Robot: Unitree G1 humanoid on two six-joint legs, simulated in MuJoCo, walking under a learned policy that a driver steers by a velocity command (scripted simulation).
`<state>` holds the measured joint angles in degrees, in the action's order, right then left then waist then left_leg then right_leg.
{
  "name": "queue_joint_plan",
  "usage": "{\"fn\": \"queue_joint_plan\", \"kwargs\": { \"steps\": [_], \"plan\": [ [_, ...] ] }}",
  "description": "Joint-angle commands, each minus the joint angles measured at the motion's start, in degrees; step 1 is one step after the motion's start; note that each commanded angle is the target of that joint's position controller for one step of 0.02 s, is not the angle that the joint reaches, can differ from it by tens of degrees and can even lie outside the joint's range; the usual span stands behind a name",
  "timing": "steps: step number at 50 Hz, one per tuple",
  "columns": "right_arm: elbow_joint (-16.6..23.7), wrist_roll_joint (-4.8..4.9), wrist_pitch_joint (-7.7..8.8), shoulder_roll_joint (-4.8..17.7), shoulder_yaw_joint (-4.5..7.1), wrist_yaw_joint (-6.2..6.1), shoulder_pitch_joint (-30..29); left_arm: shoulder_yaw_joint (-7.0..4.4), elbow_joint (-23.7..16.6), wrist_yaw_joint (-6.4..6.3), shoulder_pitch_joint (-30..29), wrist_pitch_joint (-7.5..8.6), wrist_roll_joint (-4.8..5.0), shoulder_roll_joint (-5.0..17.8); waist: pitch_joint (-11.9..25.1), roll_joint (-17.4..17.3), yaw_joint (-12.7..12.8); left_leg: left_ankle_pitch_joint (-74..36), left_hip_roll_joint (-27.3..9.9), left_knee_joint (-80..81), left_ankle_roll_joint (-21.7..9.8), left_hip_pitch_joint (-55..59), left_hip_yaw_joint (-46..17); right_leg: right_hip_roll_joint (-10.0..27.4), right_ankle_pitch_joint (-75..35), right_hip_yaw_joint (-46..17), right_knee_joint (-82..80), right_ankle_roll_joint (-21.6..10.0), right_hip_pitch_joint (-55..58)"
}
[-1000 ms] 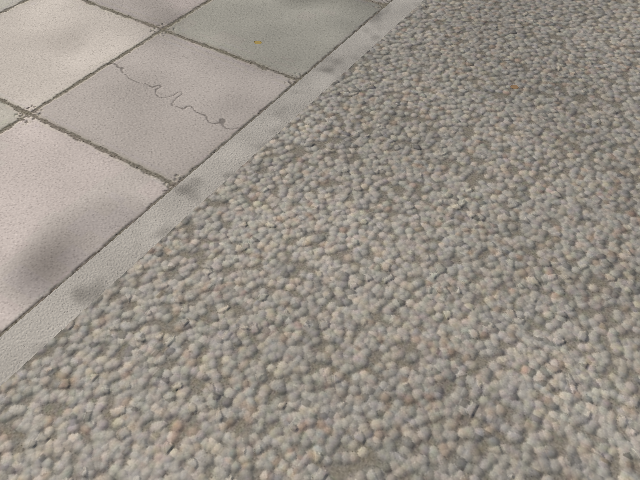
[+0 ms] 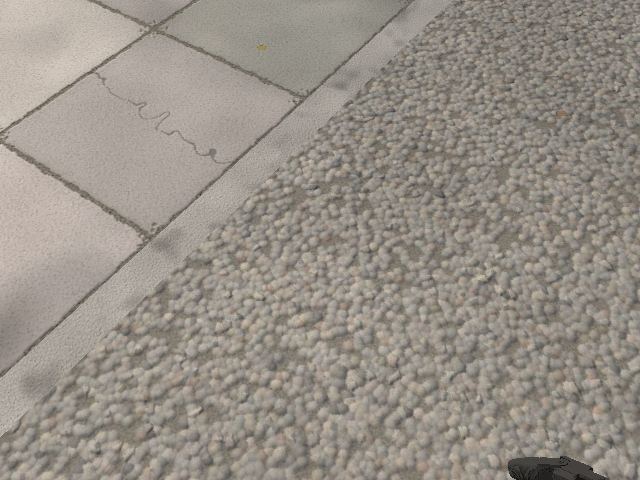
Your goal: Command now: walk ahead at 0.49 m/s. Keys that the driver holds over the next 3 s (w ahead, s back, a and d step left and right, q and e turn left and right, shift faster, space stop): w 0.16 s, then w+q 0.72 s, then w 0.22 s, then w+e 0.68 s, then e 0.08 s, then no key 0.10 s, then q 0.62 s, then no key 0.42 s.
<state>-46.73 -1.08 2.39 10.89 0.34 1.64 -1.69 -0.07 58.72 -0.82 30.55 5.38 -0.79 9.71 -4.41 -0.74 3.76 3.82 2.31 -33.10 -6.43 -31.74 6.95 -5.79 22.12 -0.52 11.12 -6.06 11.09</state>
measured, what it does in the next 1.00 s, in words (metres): walks ahead, turning left: left foot, then right foot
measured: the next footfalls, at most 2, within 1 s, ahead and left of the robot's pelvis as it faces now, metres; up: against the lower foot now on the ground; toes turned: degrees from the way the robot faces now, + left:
left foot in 0.04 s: +0.19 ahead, +0.06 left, +0.00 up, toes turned +3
right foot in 0.58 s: +0.49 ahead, -0.11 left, +0.00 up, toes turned +10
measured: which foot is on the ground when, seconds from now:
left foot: up 0.00-0.02, down 0.04-0.58, up 0.60-1.00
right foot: down 0.00-0.04, up 0.06-0.56, down 0.58-1.00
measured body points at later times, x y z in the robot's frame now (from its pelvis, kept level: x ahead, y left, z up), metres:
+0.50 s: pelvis +0.27 -0.01 +0.02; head +0.30 -0.01 +0.46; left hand +0.47 +0.21 -0.09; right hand +0.19 -0.25 -0.12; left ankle +0.15 +0.05 -0.72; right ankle +0.44 -0.13 -0.69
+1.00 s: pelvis +0.51 +0.01 +0.02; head +0.54 +0.02 +0.46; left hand +0.37 +0.22 -0.12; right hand +0.79 -0.12 -0.09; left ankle +0.60 +0.18 -0.68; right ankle +0.45 -0.12 -0.72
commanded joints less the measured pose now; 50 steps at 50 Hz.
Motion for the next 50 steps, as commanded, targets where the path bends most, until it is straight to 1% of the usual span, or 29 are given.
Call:
{"fn": "queue_joint_plan", "kwargs": {
  "steps": [1,2,3,4,5,6,7,8,9,12,15,18,22,24,26,27,28,29,30,31,32,33,35,37,38,40,43,46,50],
  "plan": [
    [-4.1,0.02,1.10,8.7,3.16,-1.66,19.9,-2.14,-2.1,-0.70,-2.7,0.05,-0.25,10.9,9.0,5.7,-12.5,0.9,2.1,5.3,-3.7,25.1,-1.4,15.3,-70.7,-1.9,26.6,0.2,-7.8],
    [-5.8,-1.22,1.29,11.8,4.26,-2.45,28.1,-1.68,-3.3,-0.21,-3.5,0.15,0.03,9.6,14.2,2.0,-15.4,8.2,-7.0,6.2,-6.6,37.8,-10.9,12.8,-52.5,-0.7,41.8,-0.3,-17.9],
    [-5.9,-2.65,1.25,15.9,5.25,-2.30,29.5,-0.47,-3.9,0.45,3.8,-0.16,1.07,2.3,19.2,-10.4,-9.8,10.3,-24.4,7.7,-15.3,52.1,-38.9,2.2,1.3,2.2,65.5,1.7,-39.1],
    [-6.0,0.26,0.91,12.7,4.92,-1.33,26.5,-2.02,-3.3,0.33,1.5,-0.35,-0.07,8.6,17.4,-2.8,-10.2,18.6,-24.2,16.4,-16.8,47.5,-48.2,1.5,5.0,-3.3,70.7,0.2,-45.8],
    [-5.0,0.94,1.00,10.3,4.27,-1.11,19.4,-2.38,-5.5,0.52,-4.0,-0.11,-0.21,9.4,7.4,-1.7,-7.0,22.0,-22.4,20.0,-14.6,38.1,-39.0,5.3,-1.5,-3.7,67.6,-0.3,-48.4],
    [-4.7,0.76,1.49,7.2,3.63,-0.80,16.5,-2.40,-6.0,0.82,-7.2,0.07,-0.43,9.1,2.9,0.8,-5.9,17.5,-20.1,22.6,-12.8,30.5,-33.8,6.9,-4.3,-3.1,64.5,-0.3,-46.6],
    [-5.4,0.38,2.10,5.5,3.07,-0.84,16.2,-2.45,-5.9,1.02,-7.8,-0.37,-0.69,8.0,0.7,2.0,-4.0,11.9,-17.7,23.7,-10.8,25.5,-28.9,8.5,-5.3,-3.2,61.6,0.0,-44.0],
    [-6.5,0.34,2.59,4.0,2.53,-1.09,17.0,-2.19,-5.7,1.39,-6.7,-1.16,-1.27,6.6,0.7,1.2,-2.2,8.0,-15.6,24.7,-9.1,21.7,-24.9,9.5,-5.8,-3.1,58.9,0.8,-40.6],
    [-7.6,0.44,3.08,3.9,2.31,-1.17,18.4,-2.00,-5.6,1.74,-6.5,-1.73,-1.52,5.2,0.8,0.4,-1.6,4.4,-14.3,25.2,-8.6,20.1,-22.7,10.0,-6.1,-2.5,56.7,1.5,-39.0],
    [-9.6,0.84,3.79,6.4,2.71,-1.24,22.3,-1.92,-7.7,2.23,-11.5,-2.46,-1.73,4.8,-0.1,-0.7,-1.5,-1.1,-12.0,26.5,-8.6,18.7,-18.9,11.3,-9.4,0.0,50.1,3.8,-41.6],
    [-10.1,0.95,3.40,7.3,2.75,-1.31,25.4,-1.90,-11.0,2.20,-20.8,-2.71,-1.32,5.7,-1.9,-1.0,-3.6,-3.2,-10.6,27.2,-7.6,19.9,-18.0,11.7,-16.4,1.4,40.3,6.1,-46.0],
    [-10.6,0.81,3.09,7.6,2.79,-1.40,29.1,-1.65,-13.2,2.20,-27.7,-2.72,-0.86,5.6,-1.0,-2.3,-6.1,-7.9,-9.7,25.2,-5.8,23.7,-17.8,10.3,-21.7,2.0,32.4,7.1,-46.5],
    [-10.7,0.21,2.60,8.2,2.99,-1.74,32.7,-1.49,-16.1,1.98,-34.9,-2.53,-0.46,6.3,-0.1,-3.5,-8.6,-13.1,-10.4,20.4,-6.4,30.4,-19.9,8.3,-20.7,1.7,27.0,7.5,-47.6],
    [-10.3,-0.16,2.34,8.9,3.32,-2.08,32.9,-1.46,-17.6,1.96,-36.9,-2.07,-0.17,6.8,-0.1,-4.2,-8.8,-15.4,-11.3,17.9,-6.4,32.4,-21.6,7.6,-18.3,1.1,24.2,7.1,-46.6],
    [-9.4,-0.28,2.16,10.1,3.88,-2.49,30.4,-1.82,-17.5,1.80,-33.7,-1.34,0.09,7.9,0.7,-4.9,-6.4,-18.0,-11.7,14.6,-4.9,31.4,-22.6,6.7,-14.9,0.4,19.9,5.9,-39.4],
    [-8.8,-0.17,2.20,10.9,4.19,-2.45,28.7,-2.27,-16.3,1.52,-29.1,-0.89,0.13,8.8,2.4,-5.0,-4.2,-21.3,-11.1,11.0,-3.9,29.5,-22.6,5.4,-13.2,0.9,17.4,5.0,-32.1],
    [-8.5,0.23,2.37,10.8,4.27,-2.09,27.6,-3.10,-13.8,0.97,-21.0,-0.19,-0.22,10.5,6.4,-2.3,-0.6,-22.6,-8.3,2.0,-2.6,26.8,-20.5,5.0,-14.5,1.0,13.7,3.6,-21.0],
    [-6.8,0.98,2.71,8.6,3.82,-1.71,26.7,-4.29,-12.4,0.10,-11.6,0.58,-1.68,14.4,13.8,2.4,2.9,-12.3,-4.6,-12.0,-1.3,18.7,-17.7,14.2,-8.7,-7.6,12.5,0.9,-7.0],
    [-4.6,3.16,2.65,2.1,2.58,-1.89,31.2,-5.54,-12.9,-0.34,-7.3,0.16,-3.22,19.8,22.1,14.0,1.8,20.3,3.4,-29.5,1.1,0.9,-10.6,30.8,-4.1,-29.7,10.1,-4.3,9.3],
    [-4.8,1.92,2.01,7.3,3.61,-2.28,31.9,-5.54,-12.9,-0.17,-9.8,-0.86,-2.13,17.4,21.8,13.8,0.0,26.7,1.6,-37.1,0.4,-5.5,-11.0,32.1,1.9,-40.2,5.0,-7.0,5.1],
    [-5.1,0.87,1.42,8.8,4.18,-2.16,28.8,-4.33,-13.9,0.04,-14.6,-1.01,-1.66,12.0,12.8,6.8,-1.7,21.2,-1.9,-39.0,0.2,-6.8,-11.8,29.4,4.8,-32.2,3.9,-5.8,-3.0],
    [-4.6,0.45,1.23,7.7,4.11,-1.48,25.4,-3.64,-14.0,0.32,-17.5,-0.74,-1.25,9.0,7.5,3.4,-2.2,16.9,-3.8,-37.1,0.6,-5.7,-11.6,26.3,-0.3,-23.9,2.3,-4.6,-10.1],
    [-3.8,-0.70,0.04,6.4,4.25,-0.42,23.6,-3.10,-12.8,0.17,-17.6,-0.07,-0.95,7.2,4.0,6.0,-4.1,14.2,-6.0,-34.2,1.6,-2.8,-10.8,22.2,-10.5,-13.2,-0.1,-2.2,-17.1],
    [-2.9,-0.95,-1.21,5.1,4.06,0.35,22.7,-3.15,-11.4,0.34,-15.4,1.00,-0.42,7.0,4.0,6.2,-4.9,12.2,-6.1,-34.3,2.2,-2.7,-9.9,21.3,-18.5,-8.1,-0.9,-2.1,-18.2],
    [-2.1,-0.95,-1.57,4.9,4.03,0.64,21.1,-3.28,-10.9,0.43,-14.4,1.44,-0.13,7.3,3.8,6.0,-5.1,10.8,-6.4,-34.1,2.4,-4.2,-9.8,21.3,-21.4,-6.0,-1.4,-2.3,-17.8],
    [-0.3,-1.07,-1.96,4.8,3.88,1.18,17.2,-3.47,-10.1,0.54,-12.8,1.79,-0.06,7.7,3.1,5.5,-5.0,7.1,-7.0,-32.8,2.8,-7.6,-9.4,21.3,-24.8,-2.2,-2.1,-2.6,-17.0],
    [2.5,-0.87,-1.94,4.7,3.43,1.88,10.7,-3.48,-9.0,0.64,-10.6,1.63,-0.40,7.9,1.4,5.1,-4.2,1.1,-7.1,-25.6,3.5,-9.8,-8.0,20.2,-27.6,3.2,-2.7,-2.5,-16.5],
    [4.6,-0.87,-1.51,3.7,2.42,2.46,4.6,-3.52,-8.0,0.66,-8.6,1.56,-0.54,8.8,0.0,5.1,-2.8,-3.9,-6.3,-13.8,3.0,-5.6,-5.7,19.5,-28.7,7.0,-3.1,-1.9,-17.1],
    [6.1,-1.23,-1.21,4.3,1.96,2.28,-0.4,-3.76,-5.5,0.45,-4.1,0.75,-0.60,10.6,-1.5,5.2,-1.3,1.2,-4.6,-4.3,1.0,-1.7,-2.4,21.5,-31.9,8.5,-2.3,-2.2,-11.8]
  ]
}}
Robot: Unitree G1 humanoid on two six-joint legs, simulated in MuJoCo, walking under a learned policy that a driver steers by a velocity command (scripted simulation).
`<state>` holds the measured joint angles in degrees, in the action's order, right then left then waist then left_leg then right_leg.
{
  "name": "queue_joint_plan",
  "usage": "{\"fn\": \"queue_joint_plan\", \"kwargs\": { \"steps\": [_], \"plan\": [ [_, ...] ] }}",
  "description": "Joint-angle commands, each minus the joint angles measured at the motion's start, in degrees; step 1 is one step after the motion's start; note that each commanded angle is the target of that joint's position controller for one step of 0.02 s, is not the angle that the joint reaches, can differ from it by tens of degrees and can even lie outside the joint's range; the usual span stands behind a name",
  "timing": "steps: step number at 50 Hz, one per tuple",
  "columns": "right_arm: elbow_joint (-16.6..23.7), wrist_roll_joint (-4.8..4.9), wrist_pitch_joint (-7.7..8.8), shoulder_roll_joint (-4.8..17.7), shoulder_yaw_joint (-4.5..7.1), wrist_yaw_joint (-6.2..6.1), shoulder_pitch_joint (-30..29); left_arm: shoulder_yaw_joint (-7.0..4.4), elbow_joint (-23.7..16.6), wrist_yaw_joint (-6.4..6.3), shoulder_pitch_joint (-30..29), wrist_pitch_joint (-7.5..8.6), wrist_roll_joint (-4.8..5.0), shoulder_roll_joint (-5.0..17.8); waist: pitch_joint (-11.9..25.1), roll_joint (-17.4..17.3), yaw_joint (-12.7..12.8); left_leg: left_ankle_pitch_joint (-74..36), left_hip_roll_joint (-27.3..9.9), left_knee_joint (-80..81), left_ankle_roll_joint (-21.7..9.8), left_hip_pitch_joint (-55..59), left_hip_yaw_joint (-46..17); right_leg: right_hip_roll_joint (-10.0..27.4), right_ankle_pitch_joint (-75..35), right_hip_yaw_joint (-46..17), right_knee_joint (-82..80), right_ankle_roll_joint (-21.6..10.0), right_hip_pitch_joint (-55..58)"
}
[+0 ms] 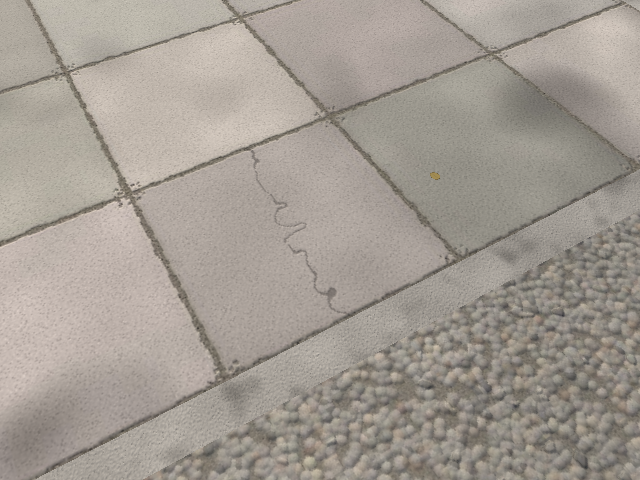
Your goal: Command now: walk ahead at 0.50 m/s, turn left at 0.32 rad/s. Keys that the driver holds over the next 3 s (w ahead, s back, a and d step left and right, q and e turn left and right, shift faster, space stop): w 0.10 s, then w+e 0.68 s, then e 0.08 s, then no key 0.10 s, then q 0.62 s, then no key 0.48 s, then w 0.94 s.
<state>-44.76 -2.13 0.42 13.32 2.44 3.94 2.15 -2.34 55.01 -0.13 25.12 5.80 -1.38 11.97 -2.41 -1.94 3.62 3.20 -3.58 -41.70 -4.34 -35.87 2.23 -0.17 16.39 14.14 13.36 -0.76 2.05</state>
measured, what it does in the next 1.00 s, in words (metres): walks ahead, turning right: left foot, then right foot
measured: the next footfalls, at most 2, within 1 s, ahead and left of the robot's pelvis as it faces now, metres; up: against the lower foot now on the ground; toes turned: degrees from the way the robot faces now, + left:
left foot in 0.10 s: +0.20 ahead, +0.11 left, +0.00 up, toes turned +6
right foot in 0.66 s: +0.48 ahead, -0.07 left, +0.00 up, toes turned -18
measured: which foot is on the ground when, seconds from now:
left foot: up 0.00-0.08, down 0.10-0.68, up 0.70-1.00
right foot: down 0.00-0.10, up 0.12-0.64, down 0.66-1.00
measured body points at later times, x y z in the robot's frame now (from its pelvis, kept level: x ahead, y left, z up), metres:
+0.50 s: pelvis +0.26 +0.04 +0.00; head +0.28 +0.05 +0.45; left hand +0.39 +0.27 -0.14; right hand +0.20 -0.20 -0.14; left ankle +0.17 +0.10 -0.74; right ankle +0.40 -0.11 -0.68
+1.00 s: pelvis +0.50 -0.03 +0.00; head +0.53 -0.06 +0.45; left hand +0.62 +0.22 -0.12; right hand +0.55 -0.32 -0.12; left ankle +0.69 +0.08 -0.68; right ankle +0.44 -0.06 -0.74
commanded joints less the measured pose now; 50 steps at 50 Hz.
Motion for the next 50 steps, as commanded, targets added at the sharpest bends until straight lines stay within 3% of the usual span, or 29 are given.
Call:
{"fn": "queue_joint_plan", "kwargs": {
  "steps": [1,3,4,5,6,7,8,9,10,12,13,16,19,23,27,30,32,33,34,35,36,37,38,40,41,44,47,50],
  "plan": [
    [4.3,-0.39,0.90,2.2,-0.09,-0.22,-4.7,-1.53,-1.0,-0.33,2.2,-0.10,0.01,8.7,-3.6,6.6,-1.2,4.4,1.9,5.9,-2.0,3.3,2.9,16.4,-29.4,-6.0,-3.1,-7.5,-0.7],
    [3.2,-0.83,1.36,3.0,0.26,-0.85,-1.8,-1.61,0.2,-0.46,2.9,-0.94,0.05,9.8,-1.4,7.5,-2.9,9.9,4.9,8.9,-4.0,9.5,4.6,16.6,-45.2,-4.5,4.5,-7.2,2.3],
    [1.2,-1.01,1.90,3.6,0.74,-1.19,4.1,-1.58,0.6,-0.47,2.9,-1.44,0.23,10.2,2.0,7.2,-5.6,9.6,6.9,12.0,-5.1,16.9,5.1,16.0,-50.7,-3.4,12.5,-6.7,2.2],
    [-2.4,-1.52,2.66,5.3,1.61,-1.76,13.6,-1.23,0.4,-0.50,2.6,-1.80,0.57,9.6,7.6,5.3,-9.3,6.9,7.3,14.9,-6.5,30.5,4.1,14.1,-46.6,-1.6,23.7,-5.5,-3.3],
    [-4.0,-2.85,3.16,10.3,2.95,-2.70,22.7,-0.05,-1.9,-0.05,2.9,-1.69,1.75,5.9,15.7,-1.7,-12.4,13.6,-7.0,15.8,-10.6,49.4,-12.5,10.8,-25.7,-1.6,41.7,-3.8,-20.0],
    [-4.4,-1.49,2.86,14.8,3.99,-3.38,24.9,0.38,-3.4,0.65,6.0,-1.68,2.22,2.8,21.0,-11.0,-10.3,9.1,-22.3,22.5,-16.2,58.5,-37.7,0.8,16.9,-5.3,59.5,-1.9,-36.8],
    [-4.3,0.37,2.63,13.7,3.91,-3.86,22.8,-1.46,-3.9,0.12,-1.4,-1.99,1.48,8.4,15.5,-1.4,-10.9,4.6,-19.6,23.7,-13.9,52.6,-32.7,2.4,12.1,-14.5,62.2,-2.8,-40.9],
    [-4.6,0.72,3.05,10.8,3.04,-3.92,18.1,-1.24,-4.7,0.34,-4.0,-1.54,1.96,6.9,8.1,-1.2,-8.5,-0.6,-17.0,25.1,-11.6,44.3,-22.9,4.2,6.8,-16.0,59.6,-3.5,-40.7],
    [-4.4,0.69,3.57,7.3,2.13,-3.67,14.8,-1.10,-3.7,0.46,-3.5,-1.51,1.84,5.8,4.6,0.2,-6.1,-3.5,-14.2,27.3,-8.6,37.7,-17.0,5.7,3.5,-16.1,55.5,-3.7,-37.8],
    [-4.6,1.19,4.45,3.3,1.01,-3.78,11.7,-1.06,-1.4,0.86,0.1,-3.22,0.07,3.9,2.0,-2.0,-2.9,-3.9,-10.5,30.7,-5.1,30.0,-9.4,6.5,0.5,-16.0,51.9,-2.9,-32.3],
    [-5.1,1.18,5.03,2.9,0.82,-3.86,12.6,-1.23,-1.1,1.25,0.4,-3.90,-0.16,3.4,1.9,-2.2,-2.5,-5.3,-9.9,31.8,-4.8,28.8,-7.8,6.0,-0.5,-15.8,51.9,-2.8,-31.3],
    [-7.1,1.53,6.24,4.2,1.13,-4.17,15.9,-1.57,-2.3,2.05,-3.6,-4.85,-0.12,2.6,-0.5,-2.0,-2.0,-8.5,-9.2,34.1,-4.0,29.1,-2.8,6.2,-6.2,-15.7,50.3,-2.4,-36.2],
    [-8.3,1.28,6.38,3.4,0.80,-4.48,18.8,-1.55,-4.2,2.33,-9.8,-5.01,0.01,2.7,-2.7,-1.9,-3.0,-9.9,-8.8,35.0,-3.4,30.8,0.9,6.2,-12.5,-15.3,45.6,-2.0,-41.6],
    [-9.5,1.27,6.36,3.9,0.51,-5.10,21.0,-0.61,-7.1,2.88,-17.7,-4.63,-0.14,1.6,-4.2,-1.5,-4.3,-15.7,-8.5,34.2,-2.5,33.0,5.8,4.9,-18.0,-11.5,33.6,-2.4,-40.8],
    [-11.6,1.02,5.64,5.1,0.56,-5.98,25.0,-0.05,-9.9,3.22,-23.4,-4.44,-0.41,1.7,-5.0,-1.2,-5.6,-25.7,-10.4,30.9,-2.0,40.0,8.9,2.9,-14.8,-6.9,25.5,-4.8,-39.3],
    [-11.8,0.79,4.89,7.4,1.05,-6.67,24.0,-0.70,-9.3,2.76,-19.5,-4.58,-0.49,3.1,-1.4,-3.4,-2.9,-49.1,-11.3,20.6,-1.3,43.6,11.6,-1.8,-6.5,-3.6,24.0,-8.3,-31.5],
    [-11.0,0.56,3.95,9.2,1.63,-6.62,22.5,-2.00,-6.8,2.31,-10.2,-4.24,-0.62,5.4,4.3,-4.1,1.2,-51.8,-11.7,4.3,-1.9,41.8,12.0,-5.2,-1.3,-3.9,21.2,-11.4,-20.3],
    [-10.0,0.86,3.73,9.6,1.82,-6.16,20.9,-3.28,-4.5,1.83,-2.3,-3.79,-1.16,7.9,8.2,-1.4,5.6,-40.6,-10.4,-9.9,-0.8,34.3,12.6,-4.5,-2.1,-7.8,15.3,-13.8,-8.3],
    [-7.2,1.54,4.06,5.2,0.94,-5.46,21.5,-5.26,-4.1,0.95,1.5,-3.85,-1.56,14.4,13.2,8.3,5.3,-4.8,-4.5,-30.9,1.4,16.1,12.8,10.6,1.2,-28.8,13.3,-19.4,6.7],
    [-3.3,1.73,4.74,4.9,1.10,-4.49,19.3,-5.81,-5.1,1.21,-1.2,-4.36,-0.08,17.3,16.2,13.0,2.3,27.8,7.2,-44.7,3.2,-2.2,2.0,20.2,-2.2,-57.9,4.0,-27.0,14.4],
    [-2.0,1.12,5.48,6.4,1.19,-4.12,13.1,-5.43,-4.7,0.93,-3.0,-4.71,1.05,15.7,9.1,4.9,2.6,21.8,2.1,-43.0,2.6,-8.0,-4.9,18.8,-2.3,-49.9,1.9,-24.5,9.6],
    [-1.5,1.72,6.20,6.3,1.03,-3.90,12.5,-4.69,-4.9,0.62,-5.8,-4.64,1.19,12.7,3.8,2.2,0.5,16.6,0.0,-38.0,2.6,-6.9,-4.4,17.4,-5.8,-43.6,0.5,-21.9,1.9],
    [-2.3,1.56,6.19,6.0,1.13,-4.07,13.6,-4.01,-5.2,0.48,-8.4,-4.40,0.97,10.2,0.5,-1.4,-2.5,14.6,-1.8,-32.6,2.9,-3.5,-4.3,14.4,-11.8,-38.3,-0.4,-18.9,-4.4],
    [-2.6,-0.21,3.98,4.9,0.93,-4.06,15.7,-3.15,-5.9,0.09,-10.9,-3.36,1.50,8.4,0.1,-0.2,-5.5,14.0,-2.9,-26.8,4.9,3.2,-4.1,9.8,-24.7,-30.7,-0.6,-16.5,-11.2],
    [-2.4,-0.45,2.96,4.6,0.96,-4.06,15.9,-3.11,-5.9,0.17,-10.3,-2.65,1.58,9.0,0.6,0.2,-6.0,14.5,-2.4,-25.6,5.9,4.5,-3.3,8.9,-35.1,-28.5,0.5,-16.5,-12.4],
    [-0.9,-0.10,1.57,3.8,0.74,-4.17,13.9,-3.48,-5.5,0.34,-7.6,-2.13,1.30,11.3,2.2,2.3,-5.8,10.5,-0.8,-19.0,7.5,4.5,-1.3,5.8,-52.8,-23.2,3.8,-14.2,-12.8],
    [1.0,0.29,1.26,3.9,0.38,-4.07,8.8,-2.88,-5.3,0.08,-5.1,-2.89,1.39,10.1,3.3,5.7,-3.5,4.9,0.1,-11.0,7.1,3.5,-0.4,4.1,-55.2,-21.4,5.3,-10.4,-9.9],
    [1.6,0.87,1.43,3.7,-0.25,-3.95,5.5,-2.17,-4.9,-0.52,-3.4,-3.36,1.03,9.0,4.0,6.9,-1.2,-0.5,0.7,-2.6,5.6,4.0,0.2,4.9,-54.1,-21.0,5.7,-8.2,-5.0]
  ]
}}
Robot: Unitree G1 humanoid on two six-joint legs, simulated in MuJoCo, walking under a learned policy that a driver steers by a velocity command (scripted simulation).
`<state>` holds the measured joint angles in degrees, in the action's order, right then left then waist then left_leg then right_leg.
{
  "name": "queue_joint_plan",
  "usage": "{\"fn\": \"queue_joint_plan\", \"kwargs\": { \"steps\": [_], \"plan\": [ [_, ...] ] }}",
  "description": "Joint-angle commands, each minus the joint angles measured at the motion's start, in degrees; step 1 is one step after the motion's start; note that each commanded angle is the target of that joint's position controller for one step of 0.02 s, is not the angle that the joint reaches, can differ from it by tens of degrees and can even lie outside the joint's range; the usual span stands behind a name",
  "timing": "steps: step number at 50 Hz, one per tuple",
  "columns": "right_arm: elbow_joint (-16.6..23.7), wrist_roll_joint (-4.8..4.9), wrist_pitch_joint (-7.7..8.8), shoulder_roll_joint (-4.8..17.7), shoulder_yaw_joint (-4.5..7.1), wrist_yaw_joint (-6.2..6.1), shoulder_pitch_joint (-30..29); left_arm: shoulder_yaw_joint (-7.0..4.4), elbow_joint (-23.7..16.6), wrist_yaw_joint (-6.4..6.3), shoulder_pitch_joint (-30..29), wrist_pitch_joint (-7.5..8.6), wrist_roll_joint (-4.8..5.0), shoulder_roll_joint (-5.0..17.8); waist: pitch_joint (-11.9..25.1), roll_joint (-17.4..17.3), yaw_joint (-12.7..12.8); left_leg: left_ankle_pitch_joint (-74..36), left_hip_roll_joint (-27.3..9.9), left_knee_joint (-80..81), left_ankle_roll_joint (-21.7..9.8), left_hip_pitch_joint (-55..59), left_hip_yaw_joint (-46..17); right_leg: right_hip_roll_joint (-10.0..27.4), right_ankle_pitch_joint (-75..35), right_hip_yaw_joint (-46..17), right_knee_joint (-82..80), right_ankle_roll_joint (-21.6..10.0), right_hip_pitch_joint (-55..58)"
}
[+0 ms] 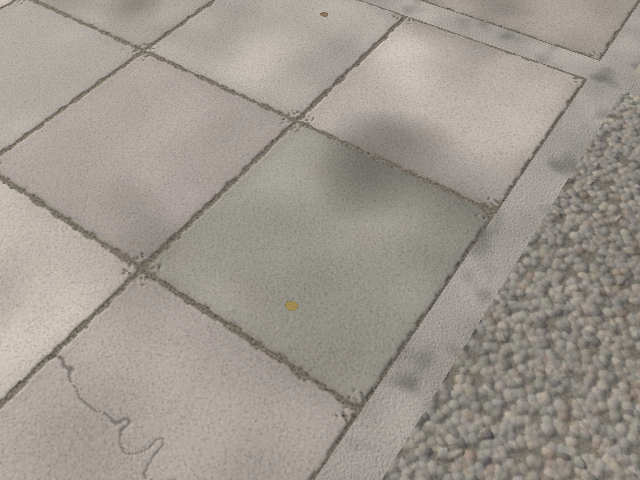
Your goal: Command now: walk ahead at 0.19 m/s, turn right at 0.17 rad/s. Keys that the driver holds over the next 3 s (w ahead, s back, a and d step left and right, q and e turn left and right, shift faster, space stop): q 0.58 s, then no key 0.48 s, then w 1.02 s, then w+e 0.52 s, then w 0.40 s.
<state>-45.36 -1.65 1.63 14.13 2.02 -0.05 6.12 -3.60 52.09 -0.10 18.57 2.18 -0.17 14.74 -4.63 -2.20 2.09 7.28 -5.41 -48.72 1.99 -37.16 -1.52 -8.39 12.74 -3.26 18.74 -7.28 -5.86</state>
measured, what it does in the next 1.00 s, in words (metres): steps on the spot, turning left: left foot, then right foot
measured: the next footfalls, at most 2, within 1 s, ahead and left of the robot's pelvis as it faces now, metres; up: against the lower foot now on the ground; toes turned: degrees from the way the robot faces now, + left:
left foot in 0.16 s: +0.21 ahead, +0.11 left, +0.00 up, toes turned +0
right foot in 0.64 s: +0.15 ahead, -0.08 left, +0.00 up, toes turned +22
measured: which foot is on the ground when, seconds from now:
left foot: up 0.00-0.14, down 0.16-0.64, up 0.66-0.96, down 0.98-1.00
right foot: down 0.00-0.16, up 0.18-0.62, down 0.64-1.00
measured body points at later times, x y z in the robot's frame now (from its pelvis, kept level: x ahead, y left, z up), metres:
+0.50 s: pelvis +0.08 +0.03 -0.01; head +0.12 +0.05 +0.44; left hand +0.17 +0.31 -0.14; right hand +0.20 -0.23 -0.13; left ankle +0.17 +0.11 -0.74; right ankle +0.11 -0.12 -0.70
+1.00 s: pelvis +0.08 +0.01 +0.00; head +0.10 +0.00 +0.45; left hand +0.05 +0.27 -0.13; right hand +0.27 -0.20 -0.14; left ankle +0.00 +0.11 -0.75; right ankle +0.11 -0.09 -0.74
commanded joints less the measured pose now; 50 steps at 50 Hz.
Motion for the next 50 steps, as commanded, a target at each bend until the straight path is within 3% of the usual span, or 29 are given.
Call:
{"fn": "queue_joint_plan", "kwargs": {
  "steps": [1,4,6,7,8,9,10,11,12,13,15,18,21,27,29,31,32,33,34,35,36,38,42,46,48,49,50],
  "plan": [
    [2.0,0.47,0.43,2.7,-0.04,0.05,1.1,-0.58,-1.8,-0.77,3.3,0.25,-0.45,5.7,6.3,7.1,0.8,-5.7,2.9,7.0,-1.3,6.4,4.3,13.6,-49.9,-3.2,0.3,-1.4,4.1],
    [0.6,0.46,1.07,3.6,-0.07,-0.17,2.5,0.01,-1.2,-1.30,2.1,0.41,-1.25,5.5,5.6,7.4,0.3,-2.9,4.2,12.6,-3.9,11.7,3.9,16.0,-50.0,-3.2,2.4,-1.3,5.7],
    [-1.9,0.25,1.67,5.3,0.58,-0.62,9.0,-0.13,-1.1,-1.85,-0.4,0.58,-1.09,6.7,5.8,6.5,-3.0,-0.6,6.2,18.2,-6.3,18.2,3.6,16.8,-53.5,-3.1,8.9,-0.8,6.5],
    [-3.3,0.03,2.36,6.0,0.96,-0.72,13.4,-0.36,-1.3,-2.07,-2.0,0.53,-0.44,7.8,6.7,4.4,-5.9,-8.1,6.0,25.1,-7.5,23.7,2.8,15.0,-49.6,-1.4,16.2,0.3,5.7],
    [-3.9,0.01,2.95,9.6,1.81,-0.94,17.5,-0.36,-3.1,-2.26,-1.7,0.84,-0.36,8.2,11.4,-0.7,-6.7,-34.5,-1.6,23.3,-10.1,33.1,-6.8,10.7,-32.6,0.8,28.1,2.0,0.0],
    [-3.1,0.75,2.39,14.0,2.79,-0.70,17.2,-0.13,-3.4,-2.12,3.6,0.21,0.19,5.1,15.4,-11.6,-3.4,-64.5,-15.5,22.5,-21.4,40.3,-23.7,-0.1,12.3,5.3,45.1,4.8,-11.3],
    [-3.0,2.56,1.64,11.1,2.10,-0.01,15.9,0.26,-2.8,-1.87,4.7,-0.84,-1.24,4.9,18.8,-9.0,-1.8,-60.4,-16.5,26.1,-24.9,39.5,-30.8,0.9,22.4,0.4,49.9,5.2,-14.9],
    [-2.1,2.64,1.07,9.4,2.13,0.30,12.7,0.05,-2.2,-1.70,2.2,-1.58,-2.02,5.8,13.1,-2.7,-1.6,-47.5,-13.7,26.6,-23.7,35.5,-26.6,3.0,20.6,-1.1,53.2,5.8,-18.3],
    [-1.3,1.92,0.32,7.9,1.89,0.18,9.6,-0.03,-2.6,-1.53,-0.7,-1.97,-2.13,5.9,9.1,0.5,-1.3,-36.3,-10.0,28.3,-21.2,31.2,-22.8,4.5,17.9,-1.1,52.2,6.2,-20.5],
    [-0.9,1.58,-0.34,6.9,1.70,-0.12,8.2,-0.08,-3.4,-1.31,-2.7,-2.52,-1.82,5.8,7.1,0.5,-0.8,-27.8,-7.2,30.1,-18.7,28.0,-20.3,5.9,15.7,-1.0,49.4,6.7,-21.1],
    [-0.8,1.27,-1.18,7.0,1.96,-0.34,7.8,0.22,-4.0,-1.08,-3.0,-3.67,-1.61,5.0,7.7,-2.3,-0.3,-17.3,-3.0,32.1,-15.9,24.6,-17.6,5.8,12.6,0.3,45.3,7.9,-18.5],
    [-0.6,0.95,-1.82,8.9,2.97,-0.22,8.8,0.57,-4.8,-1.52,-4.3,-4.61,-1.19,4.2,8.6,-3.7,-1.1,-3.8,-1.4,34.0,-14.6,23.5,-18.9,5.3,12.5,1.0,38.8,9.0,-18.1],
    [-0.3,0.65,-2.78,9.7,3.71,-0.24,9.2,0.56,-6.0,-2.06,-7.3,-5.02,-1.00,4.7,7.7,-5.4,-2.7,11.3,-1.1,36.6,-13.9,22.8,-22.9,5.4,12.1,0.6,33.7,9.1,-18.9],
    [0.6,0.43,-4.04,10.4,4.79,0.10,7.5,0.81,-6.9,-2.52,-6.9,-3.89,-0.10,4.8,7.6,-6.1,-3.3,16.0,-0.3,37.9,-11.8,20.9,-27.6,3.9,11.9,0.2,24.1,7.4,-13.7],
    [0.9,0.49,-4.51,10.1,4.96,0.38,6.0,0.85,-6.4,-2.80,-3.6,-3.33,0.38,5.0,7.3,-6.9,-2.1,16.2,0.5,38.4,-10.3,18.9,-28.8,2.6,12.1,0.5,16.7,5.8,-8.4],
    [1.4,1.17,-4.81,9.4,4.83,0.30,3.9,0.68,-4.9,-3.37,2.6,-2.70,0.10,5.3,7.0,-6.6,0.8,18.6,3.1,37.0,-6.9,15.2,-26.6,3.0,6.1,1.4,2.9,3.8,0.1],
    [1.8,1.78,-4.66,7.5,4.32,0.11,4.9,-0.02,-5.3,-3.89,2.3,-2.41,-0.55,8.4,6.0,-0.6,0.0,22.2,7.4,30.5,-3.9,11.6,-22.2,9.4,10.3,-5.9,-5.5,2.1,2.2],
    [2.8,2.72,-4.41,5.2,3.89,-0.06,5.6,-1.30,-7.7,-3.97,-1.7,-2.36,-1.44,14.4,6.3,14.0,-1.4,22.7,16.3,13.2,-1.8,5.5,-10.1,25.6,19.8,-26.1,-12.0,-3.7,0.1],
    [1.6,0.18,-3.81,9.4,4.85,-0.46,5.4,-1.16,-8.8,-3.42,-7.9,-2.37,-2.30,13.5,2.1,9.9,-2.6,21.2,15.0,0.6,-1.5,5.3,-7.2,29.1,14.0,-27.3,-11.4,-6.8,-10.0],
    [0.9,-0.13,-3.52,9.5,4.95,-0.13,6.3,-0.06,-9.3,-3.09,-9.5,-2.08,-2.05,9.4,2.6,6.6,-4.6,18.2,13.7,-6.0,-1.8,10.4,-8.6,26.2,5.5,-22.4,-9.0,-6.7,-14.1],
    [-0.1,-0.14,-3.51,8.4,4.65,0.23,8.5,0.54,-9.4,-2.73,-11.8,-1.78,-1.59,7.1,2.6,5.9,-6.6,15.1,13.6,-10.0,-1.9,11.8,-8.2,22.2,-1.1,-16.2,-7.0,-4.8,-14.3],
    [-1.6,-0.35,-3.98,7.4,4.11,0.41,10.4,0.79,-9.7,-2.48,-11.2,-1.32,-1.14,6.6,3.8,9.1,-5.8,14.5,13.6,-14.4,-1.2,10.4,-6.3,18.3,-12.2,-10.1,-4.2,-3.7,-9.3],
    [-0.9,0.66,-4.47,5.0,2.29,-0.09,4.6,1.08,-6.3,-2.40,-2.6,-0.90,-1.01,6.9,5.1,10.1,-1.2,17.6,10.9,-0.6,0.8,10.1,-4.5,18.8,-27.1,-8.6,0.2,-4.4,2.7],
    [-2.2,2.30,-4.65,4.8,1.20,-1.11,3.6,0.71,-4.3,-1.98,-0.8,-1.75,-1.38,8.9,6.0,13.6,0.1,18.3,9.9,17.1,-0.3,20.7,0.7,18.6,-32.6,-8.5,3.1,-3.6,3.3],
    [-4.2,2.19,-4.09,4.6,0.82,-1.78,6.8,0.61,-3.2,-1.81,-1.4,-2.07,-0.79,9.0,5.8,11.6,-2.3,2.9,8.4,33.0,-1.5,29.0,0.6,17.8,-34.0,-7.8,5.4,-0.8,1.0],
    [-5.0,1.68,-3.56,6.2,1.04,-2.24,7.3,0.90,-3.1,-1.72,-0.7,-1.70,-0.67,8.0,7.1,9.9,-1.9,-2.3,5.5,36.2,-2.3,35.2,-3.2,17.6,-29.9,-8.1,5.5,1.6,-2.2],
    [-5.1,0.69,-2.88,8.9,1.27,-2.63,7.7,1.26,-3.8,-1.34,-0.2,-1.06,-0.45,6.6,9.4,5.0,-0.9,-10.6,-0.8,33.6,-3.3,41.8,-9.1,15.9,-21.5,-6.4,6.8,3.6,-7.1]
  ]
}}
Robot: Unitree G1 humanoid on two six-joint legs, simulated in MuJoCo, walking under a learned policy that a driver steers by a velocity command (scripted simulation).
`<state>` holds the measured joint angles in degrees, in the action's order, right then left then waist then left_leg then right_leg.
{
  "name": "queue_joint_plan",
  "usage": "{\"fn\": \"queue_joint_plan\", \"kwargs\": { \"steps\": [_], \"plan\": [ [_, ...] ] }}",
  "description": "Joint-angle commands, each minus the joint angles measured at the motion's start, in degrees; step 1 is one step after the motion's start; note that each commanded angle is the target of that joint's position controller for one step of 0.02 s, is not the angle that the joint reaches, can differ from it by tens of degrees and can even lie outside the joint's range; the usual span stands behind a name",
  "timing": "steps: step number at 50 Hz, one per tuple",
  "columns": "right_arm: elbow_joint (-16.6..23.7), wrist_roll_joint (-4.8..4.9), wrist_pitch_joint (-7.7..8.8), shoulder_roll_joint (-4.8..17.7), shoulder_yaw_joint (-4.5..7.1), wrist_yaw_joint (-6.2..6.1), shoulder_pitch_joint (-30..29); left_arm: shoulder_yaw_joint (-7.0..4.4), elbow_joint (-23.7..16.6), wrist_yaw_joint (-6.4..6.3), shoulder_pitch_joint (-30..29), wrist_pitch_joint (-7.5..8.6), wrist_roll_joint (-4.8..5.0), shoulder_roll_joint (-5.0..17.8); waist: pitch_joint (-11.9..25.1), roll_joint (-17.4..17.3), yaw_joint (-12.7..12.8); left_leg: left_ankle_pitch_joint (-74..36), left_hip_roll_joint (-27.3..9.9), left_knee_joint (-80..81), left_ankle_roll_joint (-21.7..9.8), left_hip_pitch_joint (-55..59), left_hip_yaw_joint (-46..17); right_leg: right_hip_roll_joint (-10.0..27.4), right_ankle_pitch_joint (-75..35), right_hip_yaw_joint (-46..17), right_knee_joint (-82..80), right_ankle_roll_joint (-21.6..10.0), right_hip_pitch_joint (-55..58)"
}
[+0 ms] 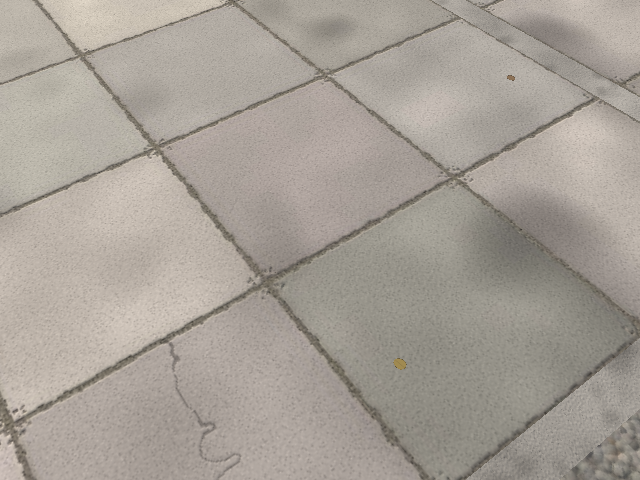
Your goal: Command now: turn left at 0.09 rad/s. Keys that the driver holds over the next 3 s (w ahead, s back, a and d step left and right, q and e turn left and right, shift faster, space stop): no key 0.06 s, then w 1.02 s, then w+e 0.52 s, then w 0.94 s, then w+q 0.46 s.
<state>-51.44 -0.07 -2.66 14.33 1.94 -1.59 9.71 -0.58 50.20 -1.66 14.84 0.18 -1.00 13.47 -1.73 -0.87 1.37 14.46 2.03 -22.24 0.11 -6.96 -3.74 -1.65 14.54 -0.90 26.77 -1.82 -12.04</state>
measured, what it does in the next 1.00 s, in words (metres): walks ahead: right foot, then left foot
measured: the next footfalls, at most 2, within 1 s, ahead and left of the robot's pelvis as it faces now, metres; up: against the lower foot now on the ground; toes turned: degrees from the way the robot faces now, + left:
right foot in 0.36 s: +0.09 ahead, -0.11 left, +0.00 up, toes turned -2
left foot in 0.86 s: +0.43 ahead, +0.06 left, +0.00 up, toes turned +4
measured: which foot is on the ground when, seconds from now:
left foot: down 0.00-0.36, up 0.38-0.84, down 0.86-1.00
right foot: down 0.00-0.12, up 0.14-0.34, down 0.36-0.86, up 0.88-1.00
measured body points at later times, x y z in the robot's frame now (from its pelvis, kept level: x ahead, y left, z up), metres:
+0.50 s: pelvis +0.08 -0.04 +0.01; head +0.09 -0.06 +0.45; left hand +0.08 +0.23 -0.12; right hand +0.13 -0.30 -0.15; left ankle +0.04 +0.10 -0.67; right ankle +0.05 -0.11 -0.74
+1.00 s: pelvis +0.35 +0.01 +0.00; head +0.37 +0.01 +0.44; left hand +0.36 +0.25 -0.15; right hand +0.42 -0.26 -0.14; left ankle +0.39 +0.06 -0.74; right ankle +0.24 -0.12 -0.65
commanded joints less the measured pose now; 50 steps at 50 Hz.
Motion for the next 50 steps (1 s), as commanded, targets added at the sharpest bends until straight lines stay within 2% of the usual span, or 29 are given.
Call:
{"fn": "queue_joint_plan", "kwargs": {
  "steps": [1,2,3,4,6,8,9,11,15,17,18,19,20,21,22,23,25,28,32,36,39,41,42,43,44,45,46,47,50],
  "plan": [
    [0.1,-0.46,1.59,9.3,1.09,-0.67,0.7,-1.02,-1.4,0.32,3.8,1.05,1.30,4.9,4.4,-4.3,2.1,-28.7,-11.4,2.3,-4.6,7.2,-8.3,5.0,-9.8,-5.0,-6.1,-0.8,-1.0],
    [0.1,-0.16,1.92,6.1,0.30,-0.06,-0.5,-1.09,0.1,-0.08,2.6,0.73,0.72,6.1,4.1,-3.1,0.6,-24.6,-10.9,2.2,-5.2,4.8,-7.7,4.7,-6.7,-4.6,-7.5,-0.3,2.4],
    [-0.2,-0.27,2.21,5.7,0.16,0.21,-0.6,-1.57,0.8,-0.21,0.7,0.45,0.46,7.5,1.6,-2.6,-0.7,-19.5,-8.7,2.7,-4.2,2.8,-6.6,4.4,-8.5,-4.9,-7.2,-0.3,2.3],
    [-1.6,-0.57,2.21,5.9,0.06,0.10,1.2,-1.58,1.3,0.01,0.1,0.27,0.31,7.4,2.6,-3.3,-1.3,-10.9,-7.4,4.2,-4.1,2.0,-6.4,4.0,-6.7,-4.2,-6.4,-0.4,4.0],
    [-3.9,-0.53,1.79,8.7,1.02,-0.23,4.8,-1.83,1.4,0.69,-0.6,-0.25,-0.37,6.7,-0.4,-8.1,-2.2,13.6,-7.4,7.5,-6.7,-0.4,-10.1,0.4,6.5,-0.3,0.7,-1.2,-0.7],
    [-4.5,-0.91,1.37,10.4,1.89,0.17,7.2,-1.69,0.5,1.35,-2.9,-0.18,-1.14,5.6,-7.2,-10.2,-3.8,31.3,-13.4,13.8,-11.1,-2.5,-19.4,-0.9,12.3,3.2,8.2,-1.7,-10.8],
    [-4.6,-1.00,1.58,9.9,1.97,0.35,7.6,-1.64,0.0,1.55,-4.0,0.18,-1.20,5.2,-9.3,-10.2,-4.3,32.3,-16.0,15.9,-13.0,-3.9,-22.8,0.4,11.6,3.1,11.8,-1.9,-13.1],
    [-4.7,-1.41,2.62,9.2,2.07,0.57,7.4,-1.96,-0.8,2.05,-4.8,1.25,-0.84,5.8,-9.4,-8.8,-3.6,26.0,-17.9,17.0,-14.7,-1.7,-24.0,2.8,12.1,1.2,16.8,-2.3,-17.1],
    [-4.6,-0.68,4.41,9.0,2.50,0.98,4.8,-2.27,-0.3,3.01,-2.6,2.91,-0.27,5.2,-5.4,-6.5,-0.7,12.3,-13.3,13.7,-12.3,-3.1,-14.0,2.2,6.4,3.6,7.7,-2.6,-6.8],
    [-4.2,-0.33,4.56,8.7,2.56,1.17,2.9,-2.69,3.3,2.60,6.3,3.05,-0.13,4.6,-3.8,-3.4,3.5,11.8,-9.7,6.9,-10.2,-13.8,-9.2,-1.0,0.4,6.4,-1.4,-2.4,11.0],
    [-3.7,-0.82,4.98,6.9,2.03,1.21,2.5,-3.42,5.1,1.97,12.1,3.36,-0.38,6.7,-2.2,1.3,5.8,11.5,-7.0,-1.1,-8.7,-20.9,-6.1,1.7,4.2,1.3,-4.4,-2.7,20.3],
    [-1.6,-0.59,5.52,1.6,0.45,1.68,1.5,-4.58,5.7,1.32,18.4,3.84,-1.04,12.3,1.2,15.6,7.9,13.4,0.1,-20.9,-5.7,-28.1,2.5,16.8,22.7,-21.7,-16.0,-6.0,25.8],
    [-0.6,-1.26,5.52,4.9,1.29,1.80,0.6,-5.03,7.2,1.59,20.2,3.37,-0.56,14.4,-1.3,16.5,6.6,18.2,2.4,-32.1,-6.1,-34.1,2.6,24.3,33.2,-37.9,-22.3,-10.8,20.2],
    [-0.6,-1.93,5.49,6.8,1.72,2.14,0.2,-4.23,5.5,1.72,13.6,3.14,-0.46,11.4,-6.4,8.5,2.7,13.4,-2.0,-37.8,-7.0,-35.1,-0.3,23.3,34.0,-34.6,-21.9,-11.4,14.3],
    [-1.5,-1.74,5.74,5.8,1.49,2.95,1.1,-3.53,3.8,2.01,8.3,3.56,-0.17,8.9,-7.7,5.1,0.3,7.4,-4.1,-38.2,-7.0,-33.8,-0.5,20.3,27.8,-28.9,-21.7,-10.3,10.8],
    [-2.4,-1.55,5.97,4.8,1.25,3.45,2.5,-3.17,3.1,2.06,6.2,4.04,-0.07,7.9,-6.7,4.5,-1.1,3.5,-5.5,-37.2,-6.3,-31.7,0.4,17.5,19.9,-23.2,-22.2,-8.9,10.1],
    [-3.2,-2.36,5.66,4.3,1.08,3.96,2.8,-2.54,4.0,1.82,7.4,5.03,0.02,6.4,-4.3,4.7,-1.4,-1.7,-6.2,-37.0,-4.7,-29.9,2.7,14.0,4.2,-14.9,-21.7,-7.8,11.4],
    [-1.8,-2.16,4.94,3.6,0.87,4.08,-1.1,-2.10,6.7,1.77,12.6,5.55,0.36,5.7,-3.8,5.1,-0.7,-4.7,-6.4,-35.9,-2.9,-33.4,5.1,12.9,-11.5,-9.2,-20.4,-8.3,14.2],
    [2.1,-1.90,4.68,2.3,0.12,4.08,-10.4,-1.51,8.2,1.53,15.0,5.36,0.20,4.8,-5.8,5.2,0.8,-8.5,-5.5,-26.4,-1.2,-34.7,7.8,11.7,-21.1,-5.1,-20.5,-8.9,13.0],
    [4.8,-1.31,4.86,1.5,-0.62,3.99,-15.9,-1.46,9.4,1.20,16.1,5.56,0.05,5.3,-6.7,6.0,1.6,-11.9,-3.7,-15.0,-2.7,-28.8,9.9,12.2,-28.0,-2.9,-20.3,-8.8,13.0],
    [5.2,-1.24,5.26,2.8,-0.13,3.32,-13.6,-1.64,9.9,0.95,14.2,5.61,-0.01,6.1,-5.3,5.8,-0.7,-10.0,-1.9,-10.9,-5.7,-22.7,10.2,13.9,-41.3,-1.8,-16.1,-8.0,16.3],
    [2.1,-1.23,5.86,4.9,1.04,2.38,-3.0,-2.00,9.9,0.75,12.4,5.32,-0.23,7.3,0.9,6.2,-5.2,-6.1,1.2,-9.2,-7.9,-11.5,10.5,13.4,-56.4,-0.3,-3.1,-6.5,18.5],
    [-1.1,-1.45,6.36,6.0,1.85,1.80,6.7,-2.05,9.7,0.80,11.6,4.97,-0.06,7.5,5.9,5.0,-9.2,-7.8,1.5,-5.6,-9.2,0.0,10.4,11.7,-54.0,1.2,8.4,-5.5,15.1],
    [-3.0,-2.84,6.72,9.9,3.09,1.08,15.8,-1.47,8.5,1.03,12.4,4.90,0.26,5.7,12.0,0.7,-11.7,0.9,-9.1,-4.3,-11.6,13.9,-1.2,9.2,-35.8,2.6,24.6,-4.9,4.0],
    [-3.1,-3.75,6.51,14.7,4.27,1.18,17.9,-0.34,7.9,1.84,20.0,4.70,1.86,-1.4,18.8,-12.7,-6.9,8.1,-26.2,1.6,-20.3,28.4,-32.1,-2.0,11.1,3.9,47.2,-2.4,-17.3],
    [-2.8,-1.16,5.98,11.7,3.95,1.91,13.5,-2.01,8.1,1.57,15.3,4.58,0.44,5.2,15.5,-3.7,-7.2,14.4,-24.0,8.0,-19.4,23.0,-37.6,-1.0,12.5,-3.6,51.8,-3.8,-22.7],
    [-1.7,-0.59,6.11,8.9,3.14,1.96,6.7,-2.46,5.9,1.72,9.5,4.84,0.37,5.9,5.9,-2.8,-4.6,13.3,-22.2,9.3,-17.4,13.8,-26.9,2.4,6.4,-3.1,50.1,-4.3,-24.8],
    [-1.4,-0.78,6.70,5.5,2.32,2.21,3.8,-2.32,5.3,1.91,6.8,5.21,0.33,5.1,2.1,-0.2,-3.4,5.8,-19.7,11.4,-16.1,6.5,-20.5,4.4,2.6,-2.7,46.9,-4.3,-22.7],
    [-3.8,-0.88,8.14,1.9,1.00,1.87,5.1,-2.07,5.9,2.78,7.9,3.34,-1.04,2.0,0.1,-1.4,0.6,-7.9,-14.5,13.6,-12.7,-3.0,-9.1,6.8,0.9,-2.1,40.3,-2.8,-15.1]
  ]
}}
